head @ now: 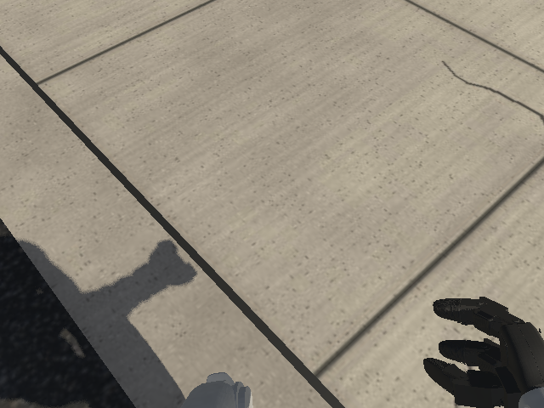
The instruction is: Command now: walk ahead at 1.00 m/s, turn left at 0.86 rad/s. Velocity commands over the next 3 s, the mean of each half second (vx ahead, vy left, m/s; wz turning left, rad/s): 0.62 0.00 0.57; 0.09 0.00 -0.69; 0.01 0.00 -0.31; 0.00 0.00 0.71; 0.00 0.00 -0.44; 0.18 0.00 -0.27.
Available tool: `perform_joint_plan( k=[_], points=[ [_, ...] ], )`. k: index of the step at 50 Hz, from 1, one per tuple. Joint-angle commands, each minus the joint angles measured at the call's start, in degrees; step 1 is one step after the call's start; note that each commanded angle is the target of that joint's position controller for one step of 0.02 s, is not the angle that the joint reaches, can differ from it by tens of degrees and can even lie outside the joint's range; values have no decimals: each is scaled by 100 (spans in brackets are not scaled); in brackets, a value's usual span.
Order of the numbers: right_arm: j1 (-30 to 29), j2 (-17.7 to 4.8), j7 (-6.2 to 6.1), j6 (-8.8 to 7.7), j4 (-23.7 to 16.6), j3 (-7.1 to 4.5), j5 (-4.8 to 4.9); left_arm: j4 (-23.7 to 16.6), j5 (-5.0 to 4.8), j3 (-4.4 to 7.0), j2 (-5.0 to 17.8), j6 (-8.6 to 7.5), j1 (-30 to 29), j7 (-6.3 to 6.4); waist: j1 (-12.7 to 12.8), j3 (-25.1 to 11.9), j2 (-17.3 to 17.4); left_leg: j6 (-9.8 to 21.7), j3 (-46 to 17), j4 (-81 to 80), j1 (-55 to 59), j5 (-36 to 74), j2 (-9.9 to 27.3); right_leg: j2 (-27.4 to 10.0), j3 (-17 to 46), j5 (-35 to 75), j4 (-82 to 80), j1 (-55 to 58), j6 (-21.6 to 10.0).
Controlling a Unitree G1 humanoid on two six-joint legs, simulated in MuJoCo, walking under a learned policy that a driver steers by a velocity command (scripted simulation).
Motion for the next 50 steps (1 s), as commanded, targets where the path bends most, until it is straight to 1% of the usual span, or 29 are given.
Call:
perform_joint_plan(
  k=[1, 2, 3, 4, 5, 6, 7, 8, 10, 12, 13, 15, 17, 19, 20, 21, 22, 23, 24, 26, 28, 30, 35, 36, 37, 38, 40, 44, 50],
  points=[
    [2681, -811, 175, 161, 369, -217, 49, -1455, -230, 349, 1905, -261, -1398, 91, -1830, -1869, -403, 118, 361, -677, 6102, 291, -1122, -1303, 176, 11457, 2183, -3110, -670],
    [3723, -1184, 150, 191, 540, -417, 23, -1706, -295, 518, 2219, -271, -1793, -50, -2202, -2367, -806, 427, -541, -1663, 6951, 40, -1132, -1524, 550, 11040, 4355, -3157, -612],
    [2834, -1752, 81, 187, 467, -661, 191, -1656, -256, 411, 1489, -215, -1662, -225, -1640, -1987, 351, 1172, -2956, -3898, 6843, -1057, -474, -224, 587, 3810, 7464, -4055, -276],
    [2250, -2143, -8, 215, 255, -774, 55, -2498, -70, 246, 1018, -312, -1651, -376, -879, -2769, 1835, 1672, -6433, -5859, 7449, -1070, 795, 752, 1558, 289, 9826, -5493, -165],
    [2072, -2047, -69, 162, 206, -802, 72, -2867, 150, 110, 637, -341, -1919, -344, -499, -2650, 631, 1375, -7414, -6504, 7120, -2093, 898, 451, 2434, 708, 10313, -5906, -348],
    [2052, -1666, -103, 30, 505, -696, 102, -2835, 126, 42, 550, -266, -2116, -246, -401, -1571, -87, 1029, -7401, -6815, 6110, -1692, 777, 313, 2257, 807, 10517, -6204, -213],
    [2075, -1203, -190, -70, 780, -574, 84, -2898, 89, -49, 526, -239, -2328, -146, -337, -862, 128, 1116, -7746, -6612, 5217, 567, 472, 310, 2133, 843, 10241, -6047, -45],
    [2316, -1090, -300, -160, 1025, -569, -48, -3097, 114, -105, 329, -155, -2570, -144, -227, -567, -402, 1424, -6536, -5977, 4890, 1426, 203, 330, 2519, -193, 10024, -6080, -43],
    [2602, -562, -509, -371, 1186, -414, -154, -3463, 78, -118, 444, 49, -3071, -49, -195, -175, -501, 1589, -6338, -5322, 4596, 3569, 582, 387, 3429, -1531, 10176, -6581, 40],
    [2249, -1212, -395, -477, 993, -495, -42, -3458, 222, -211, 549, 167, -2742, 121, 334, -32, -1554, 1174, -4847, -5978, 4892, 5237, 476, 200, 2763, -1480, 8083, -6630, 22],
    [2084, -615, -241, -658, 716, -338, 421, -3962, 248, -286, 262, -168, -3517, 20, 428, -91, -1893, 572, -4743, -6242, 4369, 4426, -241, 499, 2552, -1098, 6496, -6032, -190],
    [1582, -619, -383, -476, 547, -369, 560, -3854, 138, -329, 141, -319, -3747, -42, 391, -14, -1674, -240, -3238, -5845, 3140, 5025, -912, 680, 1557, 327, 3223, -3951, -124],
    [2420, -980, -523, -354, 903, -503, 480, -3621, 11, -176, 99, -184, -3329, -13, 312, -1166, -344, -668, -3150, -5043, 3097, 5583, -956, 1080, 1386, 2872, 2279, -1581, -63],
    [2167, -1098, -465, -331, 751, -537, 398, -3167, -95, -9, 339, 28, -2207, 41, 926, -1341, -316, -1415, -2397, -3341, 3371, 3661, -1430, 896, 1524, 4831, 938, -532, -180],
    [1633, -888, -352, -339, 550, -445, 261, -2799, -25, -10, 260, 58, -1274, 107, 1467, -1256, -688, -1800, -1974, -1008, 2596, -819, -1812, -95, 2548, 5663, 783, 303, -920],
    [1655, -588, -281, -369, 243, -269, 28, -2608, 208, -46, 316, 26, -766, 133, 1346, -1893, -626, -1775, -2078, 565, 2344, -2312, -1383, -1384, 3948, 7758, 1875, 677, -1596],
    [2421, -515, -103, -397, 209, -190, 108, -2611, 289, -62, 236, -33, -947, 119, 767, -2279, -627, -1776, -2870, 1008, 1858, -2076, -894, -1958, 5057, 7771, 2173, 914, -2407],
    [2547, -680, 15, -383, 82, -143, 115, -2860, 115, 40, 443, -50, -1783, 166, 280, -1755, -568, -1667, -2542, 1061, 975, -1803, -337, -1904, 5410, 6439, 2018, 693, -2630],
    [2136, -761, 37, -393, 14, -124, -26, -3053, -79, 108, 447, 6, -2183, 204, 314, -1361, -32, -1493, -2212, 843, 831, -1358, -236, -1557, 5387, 5250, 1577, -25, -2506],
    [1866, -747, -57, -303, -180, -161, -151, -3204, -173, 204, 976, 194, -2853, 133, -260, -666, 676, -1495, -2081, 185, 1722, -542, -335, -1094, 5522, 3783, 835, -2312, -2279],
    [1837, -590, -177, -212, -251, -101, -127, -3149, -219, 279, 1072, 307, -2981, 39, -458, -513, 509, -1559, -1811, -1557, 2584, -399, -292, -467, 4809, 3970, 765, -3560, -1958],
    [1510, -377, -270, -196, -230, -21, -45, -2954, -305, 396, 1230, 482, -2664, 91, -247, -1100, 211, -1579, -1479, -2959, 3859, 319, -576, 107, 4202, 4133, 863, -3937, -1665],
    [1252, -653, -255, -115, -190, -192, 214, -2811, -421, 458, 1134, 767, -2260, 229, -294, -1321, -699, -1522, -1985, -5340, 5223, 1738, -566, 312, 4678, 1640, 1275, -3628, -959],
    [1259, -758, -269, -124, -132, -260, 188, -2741, -427, 414, 888, 760, -2014, 193, -245, -1146, -586, -1313, -2059, -5953, 5779, 2173, -216, 583, 4502, 532, 1717, -3983, -716],
    [1463, -1011, -327, -75, -156, -321, 50, -2648, -353, 317, 481, 747, -1512, 141, -104, -1465, 106, -708, -2976, -5929, 6823, 2487, 1106, 1004, 3847, -1589, 3034, -4759, -425],
    [1277, -1271, -328, 16, -317, -355, -219, -2810, -339, 289, 530, 658, -1063, 91, 206, -1903, 1279, 247, -4371, -5804, 6956, 3184, 2531, 1294, 3069, -2550, 4273, -5477, -259],
    [892, -753, -354, 3, -349, -322, -197, -2661, -367, 510, 1376, 629, -1293, 114, 155, -1121, 1111, 462, -3982, -6241, 5994, 1908, 2176, 448, 2468, -1463, 5770, -5774, 181],
    [466, -562, -414, -5, -273, -252, -45, -2567, -247, 449, 993, 903, -1202, 201, 314, -500, 570, 121, -2244, -6324, 4999, 2481, 1291, 164, 1922, -446, 6610, -5460, 475],
    [791, -1008, -359, 79, 102, -516, 40, -2898, -264, 262, 674, 809, -1857, -73, 38, -787, 928, 231, -1448, -6277, 5302, 2737, 1531, -320, 1571, -124, 4182, -4330, 322]
  ],
)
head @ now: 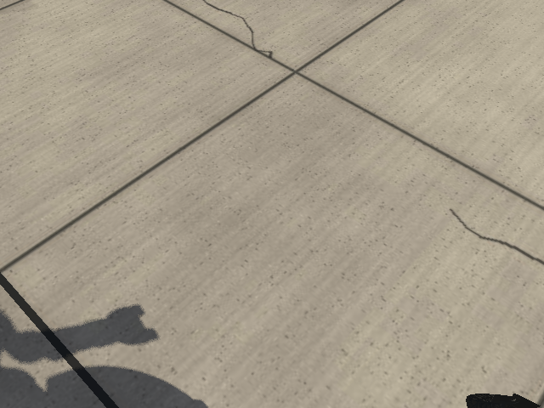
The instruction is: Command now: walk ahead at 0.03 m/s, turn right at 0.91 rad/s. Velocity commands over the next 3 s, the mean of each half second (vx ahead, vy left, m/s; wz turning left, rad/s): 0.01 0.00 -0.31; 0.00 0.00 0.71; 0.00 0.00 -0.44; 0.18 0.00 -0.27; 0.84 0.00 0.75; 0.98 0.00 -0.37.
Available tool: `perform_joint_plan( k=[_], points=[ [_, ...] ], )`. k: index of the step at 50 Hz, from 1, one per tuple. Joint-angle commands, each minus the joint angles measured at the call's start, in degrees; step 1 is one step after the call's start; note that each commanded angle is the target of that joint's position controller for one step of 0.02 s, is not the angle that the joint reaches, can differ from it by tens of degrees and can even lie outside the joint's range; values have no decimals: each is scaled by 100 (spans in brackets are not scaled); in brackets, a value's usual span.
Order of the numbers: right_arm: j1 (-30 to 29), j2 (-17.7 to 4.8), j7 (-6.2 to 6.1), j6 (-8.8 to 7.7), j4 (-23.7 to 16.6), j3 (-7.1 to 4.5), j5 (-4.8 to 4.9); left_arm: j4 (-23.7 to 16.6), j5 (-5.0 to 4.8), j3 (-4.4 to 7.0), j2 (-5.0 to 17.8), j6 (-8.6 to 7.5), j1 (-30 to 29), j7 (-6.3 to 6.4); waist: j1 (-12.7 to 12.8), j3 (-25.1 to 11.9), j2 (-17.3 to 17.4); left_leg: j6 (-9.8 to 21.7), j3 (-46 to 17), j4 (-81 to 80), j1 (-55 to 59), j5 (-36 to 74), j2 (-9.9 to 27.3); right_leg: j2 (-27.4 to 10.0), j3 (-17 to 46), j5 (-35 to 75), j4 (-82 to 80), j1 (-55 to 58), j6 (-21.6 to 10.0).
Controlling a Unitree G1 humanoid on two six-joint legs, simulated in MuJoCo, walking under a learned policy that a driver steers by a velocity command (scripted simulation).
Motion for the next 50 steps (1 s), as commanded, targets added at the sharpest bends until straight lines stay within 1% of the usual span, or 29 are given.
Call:
perform_joint_plan(
  k=[1, 3, 5, 6, 7, 8, 9, 10, 11, 13, 15, 16, 17, 20, 23, 27, 29, 31, 32, 33, 34, 35, 37, 38, 39, 41, 44, 48, 50],
  points=[
    [-185, -1118, 47, -55, -252, -403, 64, -483, -7, -32, 140, -85, -23, -167, -95, -767, 1137, 1297, -562, -677, 666, 1466, 1394, -101, -294, 96, -1068, 718, -163],
    [-127, -1202, 100, -84, -156, -466, 135, -500, -20, 29, 275, -48, 51, -231, -46, -719, 1229, 1199, -476, -489, 750, 1489, 1567, -43, -432, 146, -1703, 1039, -341],
    [-97, -1078, 109, -112, -48, -472, 234, -376, -10, 102, 280, -43, 393, -241, 163, -724, 982, 761, -103, 187, 509, 1020, 1443, 223, -588, 741, -2815, 1800, -653],
    [250, -849, 125, -114, 103, -444, 214, -291, 47, 215, 506, -60, 656, -182, 183, -614, 298, 302, 317, 1114, -104, 139, 1094, 246, -148, 1408, -3491, 2446, -932],
    [395, -560, 155, -90, -98, -373, -40, -471, 81, 437, 1417, -91, 766, -63, -34, -454, -1793, -398, 832, 3199, -2038, -2421, 275, -1393, 2306, 3526, -3801, 3383, -1716],
    [-272, -640, 107, -138, -383, -372, -53, -759, 284, 366, 1446, -199, 506, -74, 264, -804, -1856, -485, -251, 4293, -2793, -2905, -269, -1864, 3213, 3672, -4051, 3126, -2608],
    [-596, -854, 77, -148, -389, -423, 98, -732, 348, 305, 1136, -261, 450, -106, 445, -853, -1186, -326, -545, 4632, -2747, -2442, -190, -1613, 2798, 2595, -4234, 2936, -2452],
    [-422, -885, 46, -124, -237, -442, 172, -738, 278, 215, 864, -281, 37, -70, 221, -704, -822, -224, -539, 4586, -2748, -1902, -42, -1358, 2255, 2007, -4163, 2792, -2069],
    [-187, -863, 6, -74, -43, -452, 148, -795, 173, 98, 533, -255, -347, -31, 71, -741, -576, -239, -524, 4533, -2585, -1564, 57, -1147, 1846, 1828, -4063, 2661, -1794],
    [196, -884, 18, -1, 135, -463, 103, -798, 192, -118, 148, -266, -689, 24, -129, -858, -738, -340, -322, 4800, -1821, -1096, -1, -892, 1180, 2357, -4014, 2149, -1710],
    [522, -739, 54, 29, 323, -397, 171, -630, 308, -296, -253, -334, -694, 27, -181, -876, -574, -372, -343, 4386, -1324, -822, 42, -791, 724, 2138, -4083, 2027, -1672],
    [541, -632, 69, 38, 340, -338, 194, -543, 325, -317, -307, -361, -689, 27, -143, -722, -555, -357, -410, 3797, -1235, -725, 103, -782, 596, 1850, -4122, 2044, -1640],
    [387, -625, 85, 40, 243, -304, 205, -519, 336, -276, -176, -365, -701, 47, -43, -552, -581, -340, -451, 3335, -1165, -702, 109, -844, 582, 1567, -4165, 2037, -1655],
    [188, -915, 147, 61, -26, -344, 235, -404, 330, -70, 337, -274, -583, 116, 213, -266, -754, -314, -286, 2949, -1338, -1214, 101, -1305, 911, 1322, -4245, 2309, -1989],
    [275, -864, 203, 102, -153, -337, 251, -304, 228, -20, 318, -238, -580, 124, 260, -151, -556, -269, -196, 2849, -1485, -1579, 229, -1581, 1037, 1690, -4196, 2518, -2141],
    [542, -738, 311, 135, -248, -331, 274, -252, 167, 61, 363, -251, -836, 99, 100, -319, -508, -143, 48, 2376, -1052, -1687, 191, -1565, 607, 2686, -3935, 2583, -2043],
    [683, -732, 378, 144, -283, -352, 293, -216, 92, 105, 402, -248, -947, 96, -23, -443, -537, -17, 223, 1774, -715, -1382, 89, -1546, 347, 2853, -3692, 2636, -1877],
    [1016, -767, 399, 144, -228, -409, 285, -115, 12, 128, 334, -229, -956, 105, -239, -547, -391, 243, 335, 616, 72, -422, -161, -1302, -160, 2243, -3080, 2328, -1425],
    [1311, -1118, 343, 122, -199, -544, 244, -23, 58, 122, 147, -239, -706, 93, -261, -594, 396, 568, -494, -23, 837, 778, 98, -868, -665, 1139, -2025, 1627, -930],
    [1428, -2010, 240, 57, -393, -751, 182, -380, 316, 22, -171, -275, -1032, 66, -166, -521, 2322, 1579, -3097, -181, 1882, 3298, 1666, 180, -1027, -1546, -135, -496, -234],
    [1639, -1786, 295, -74, -508, -665, -34, -555, 305, 29, -9, -362, -1744, 74, -691, -1122, 1782, 2378, -3876, -502, 2029, 3118, 2044, 609, 183, -2173, 819, -1035, -204],
    [1428, -1659, 302, -172, -512, -622, -52, -497, 170, 73, 114, -392, -1778, 54, -544, -968, 1117, 2153, -3426, -519, 1990, 2545, 1817, 471, 473, -1754, 1130, -1157, -292],
    [758, -1452, 190, -145, -641, -571, 236, -289, 187, 104, 163, -377, -1553, 89, -181, -689, 411, 1526, -2694, -384, 1691, 2085, 1250, 306, 538, -791, 810, -1213, -304],
    [546, -1390, 140, -91, -719, -531, 286, -256, 217, 124, 186, -367, -1451, 100, -56, -699, 493, 1406, -2492, -393, 1395, 2086, 1044, 314, 517, -490, 669, -924, -257],
    [490, -1343, 110, -43, -763, -502, 263, -211, 210, 118, 139, -360, -1366, 75, 1, -743, 591, 1368, -2401, -395, 1212, 2204, 871, 428, 446, -273, 666, -698, -210],
    [599, -1356, 74, -14, -786, -504, 212, -131, 169, 92, 62, -352, -1249, 63, -2, -854, 636, 1319, -2387, -382, 1203, 2180, 713, 581, 463, -8, 420, -575, -157],
    [628, -1405, 26, 11, -813, -503, 234, -84, 132, 62, 49, -326, -1292, 119, -45, -822, 755, 1227, -2547, -390, 1265, 1616, 623, 662, 553, 218, -326, -606, -88],
    [530, -1342, 9, 57, -863, -432, 142, 10, 123, 36, 78, -301, -1322, 131, -171, -830, 1035, 1136, -2648, -303, 940, 1180, 569, 554, 497, 302, -987, -71, -31],
    [406, -1206, 47, 66, -876, -335, 43, 89, 105, 5, 105, -299, -1175, 102, -209, -878, 1070, 1182, -2572, -217, 840, 1328, 694, 357, 396, 197, -1134, 264, -55]
  ],
)
Over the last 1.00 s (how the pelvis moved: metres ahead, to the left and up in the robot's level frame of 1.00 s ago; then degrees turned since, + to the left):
0.49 0.09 0.15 -7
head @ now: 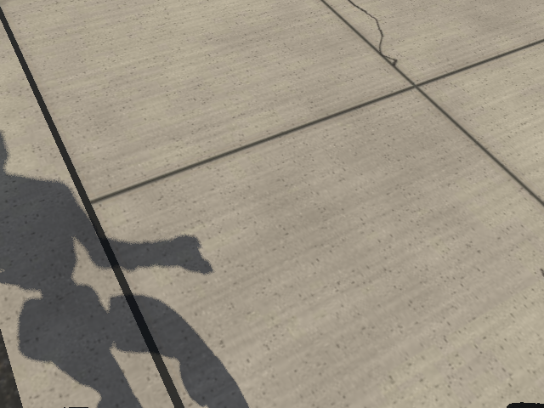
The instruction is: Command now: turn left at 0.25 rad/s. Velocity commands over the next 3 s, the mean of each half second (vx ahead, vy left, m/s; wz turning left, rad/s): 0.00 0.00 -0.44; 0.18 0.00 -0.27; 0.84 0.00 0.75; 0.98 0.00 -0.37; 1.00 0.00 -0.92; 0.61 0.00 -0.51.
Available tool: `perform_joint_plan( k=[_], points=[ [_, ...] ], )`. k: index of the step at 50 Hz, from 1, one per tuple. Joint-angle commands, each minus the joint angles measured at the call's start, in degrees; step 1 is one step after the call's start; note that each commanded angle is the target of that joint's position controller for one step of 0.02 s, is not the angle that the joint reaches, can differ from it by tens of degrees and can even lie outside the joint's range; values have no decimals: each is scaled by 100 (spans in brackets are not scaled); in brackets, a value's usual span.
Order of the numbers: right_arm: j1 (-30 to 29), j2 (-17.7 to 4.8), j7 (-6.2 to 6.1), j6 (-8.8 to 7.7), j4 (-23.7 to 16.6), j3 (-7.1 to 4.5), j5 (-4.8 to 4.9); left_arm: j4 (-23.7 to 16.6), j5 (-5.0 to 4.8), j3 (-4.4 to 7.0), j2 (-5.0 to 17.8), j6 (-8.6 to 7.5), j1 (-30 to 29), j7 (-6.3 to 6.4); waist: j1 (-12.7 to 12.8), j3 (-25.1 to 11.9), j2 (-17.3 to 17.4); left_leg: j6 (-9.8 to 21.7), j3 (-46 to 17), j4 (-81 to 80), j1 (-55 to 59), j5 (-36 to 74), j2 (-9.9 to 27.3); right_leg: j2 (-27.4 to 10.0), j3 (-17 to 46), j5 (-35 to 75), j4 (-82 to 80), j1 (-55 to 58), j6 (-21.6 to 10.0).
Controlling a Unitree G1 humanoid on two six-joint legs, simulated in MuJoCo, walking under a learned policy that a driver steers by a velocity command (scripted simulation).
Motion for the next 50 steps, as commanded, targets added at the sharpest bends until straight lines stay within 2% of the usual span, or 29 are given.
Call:
perform_joint_plan(
  k=[1, 4, 7, 8, 9, 10, 12, 13, 16, 19, 23, 24, 25, 26, 27, 28, 29, 31, 35, 38, 39, 41, 44, 45, 46, 47, 48, 49, 50],
  points=[
    [-80, -592, 30, -55, -368, -97, -130, -305, -21, 15, 338, -73, -47, -31, -168, -862, 1054, 815, -1082, -448, 791, 1753, 1522, -286, -172, -125, -274, 309, -25],
    [-154, -200, 158, -114, -156, 98, -200, -266, -68, -88, 157, -120, 71, -143, -184, -758, 1026, 845, -838, -468, 441, 1805, 1536, -428, -333, -90, -1183, 1357, -154],
    [-13, -695, 154, -126, 8, -67, -102, -405, -93, 13, 606, -190, 77, -213, -117, -344, 848, 611, -670, -252, 599, 1303, 1277, -261, -375, 1068, -2454, 1581, -455],
    [20, -724, 110, -153, -28, -91, -136, -502, -62, 66, 891, -211, 89, -216, -199, -370, 426, 381, -458, 129, 582, 818, 1009, -580, 195, 2273, -2492, 1644, -653],
    [174, -596, 89, -196, -112, -84, -239, -495, -110, 163, 1223, -205, 142, -196, -447, -470, -424, 60, 207, 674, 317, 265, 409, -992, 879, 3158, -2514, 1851, -1071],
    [-185, -517, 41, -211, -194, -73, -259, -440, -161, 207, 1204, -178, 328, -174, -230, -422, -1041, -326, 839, 1240, -59, -330, -15, -1389, 1677, 2991, -2863, 1853, -1676],
    [-741, -386, -13, -203, -336, -88, -100, -397, -38, 173, 946, -154, 870, -108, 264, -493, -1406, -563, 761, 2492, -1062, -2208, -190, -1847, 2729, 3073, -3194, 2504, -2199],
    [-718, -328, 11, -175, -326, -107, -50, -418, -23, 201, 978, -167, 967, -74, 294, -585, -1127, -640, 565, 3297, -1360, -2544, -137, -1832, 2738, 3136, -3141, 2713, -2201],
    [-670, -70, 96, -174, -278, -67, -2, -598, -228, 261, 912, -11, 439, 99, 46, -621, -550, -713, 523, 2650, -1297, -1759, 82, -1211, 2073, 2487, -2996, 2595, -1597],
    [-593, 131, 190, -243, -191, -24, 54, -722, -193, 308, 884, 211, 366, 134, 56, -799, -840, -718, 735, 1378, -540, -1275, -106, -861, 2074, 2178, -2895, 2317, -1438],
    [271, -212, 217, -305, 176, -206, 75, -849, -326, 329, 862, 215, 227, 48, -277, -890, -973, -488, 781, -827, 998, 21, 9, -578, 2371, 1167, -2707, 1552, -1173],
    [405, -529, 177, -283, 193, -295, 13, -817, -283, 263, 600, 214, 498, 27, -173, -962, -248, -145, -64, -1145, 1865, 43, 984, -144, 1924, -340, -1869, 676, -893],
    [36, -1056, 180, -239, 57, -369, -261, -938, -224, 227, 383, 146, 696, 7, 122, -685, 1703, 689, -1969, -1436, 1777, 367, 2513, 740, 819, -1966, -453, -710, -598],
    [-197, -835, 184, -312, -79, -332, -443, -871, -105, 365, 909, 57, 814, -26, 190, -481, 1540, 1117, -2278, -1602, 1159, 535, 3097, 79, 742, -1883, 872, -797, -346],
    [-597, -451, 131, -352, -179, -214, -394, -722, -153, 461, 1208, 74, 814, -49, 296, -257, 943, 982, -1458, -1477, 835, 475, 2686, -103, 534, -1393, 1474, -653, -262],
    [-840, -281, 79, -368, -213, -162, -288, -549, -145, 455, 1110, 136, 955, -35, 359, -151, 570, 720, -738, -1361, 724, 369, 2165, -132, 429, -940, 1738, -612, -200],
    [-918, -245, 18, -369, -210, -138, -183, -475, -127, 430, 981, 198, 1056, -27, 345, -116, 536, 598, -292, -1280, 810, 496, 1926, -173, 338, -577, 2109, -744, -136],
    [-620, -226, -56, -353, -128, -89, -172, -577, -146, 335, 766, 230, 899, -51, 117, -88, 630, 752, 321, -1274, 773, 1195, 1764, -291, -10, -259, 2551, -769, 38],
    [126, -390, -68, -258, 119, -127, -168, -939, -119, 126, 450, 159, 262, -58, -304, -269, 665, 1155, 322, -1211, 1705, 1661, 1999, -383, -66, -323, 1572, -1032, 256],
    [35, -463, 41, -251, 188, -136, -89, -949, 7, -56, 149, 118, 219, -93, -258, -459, 744, 1205, 475, -1109, 1547, 1996, 1981, -465, -154, -635, 344, -113, 174],
    [124, -395, 110, -278, 278, -104, -32, -857, 32, -135, 3, 98, 375, -122, -225, -643, 771, 1158, 506, -1360, 1289, 714, 1860, -501, -369, -703, -251, 476, 82],
    [435, -830, 211, -281, 431, -232, 164, -841, -78, -71, 298, -2, 381, -201, -299, -214, 1257, 1197, -29, -1801, 807, -1432, 1888, -240, -823, -1078, -876, 830, -93],
    [535, -865, 239, -306, 540, -236, 281, -591, -171, 12, 482, -280, 728, -291, 19, 144, 869, 1086, -530, -1685, 278, -2198, 1904, -138, -784, -279, -2821, 1934, -623],
    [459, -776, 246, -328, 560, -203, 330, -380, -177, 33, 472, -365, 1130, -284, 267, 144, 710, 900, -434, -1438, -307, -2103, 1731, -206, -780, 359, -3429, 2879, -817],
    [99, -447, 269, -401, 423, -111, 301, -151, -144, 99, 612, -434, 1966, -230, 705, -154, 559, 506, -167, -591, -1569, -1963, 1358, -765, -241, 384, -3373, 4461, -999],
    [-200, 302, 331, -491, 220, 96, 228, -27, -19, 151, 878, -463, 2811, -177, 1018, -719, -589, 90, 652, 1773, -2733, -2236, 607, -2057, 1163, -543, -3400, 5609, -1199],
    [-187, 35, 348, -593, -82, 25, 342, -165, 85, 256, 1209, -508, 2382, -191, 783, -298, -989, -66, 764, 2780, -3954, -1960, 727, -2896, 2354, -2156, -3806, 4933, -1875],
    [-277, -275, 328, -589, -72, -48, 390, -305, 32, 174, 844, -648, 1953, -197, 702, 74, -761, -107, 558, 3572, -4218, -1431, 987, -2701, 2394, -2713, -4106, 4535, -1841],
    [-500, -386, 402, -394, 69, -158, -288, -318, 431, 25, 656, -540, 1607, -208, 558, 375, -493, -102, 627, 3563, -3859, -898, 726, -2384, 1682, -2466, -4410, 3800, -1444]
  ],
)
Over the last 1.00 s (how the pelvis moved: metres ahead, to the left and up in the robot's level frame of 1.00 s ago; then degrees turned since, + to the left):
0.02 -0.01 0.00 18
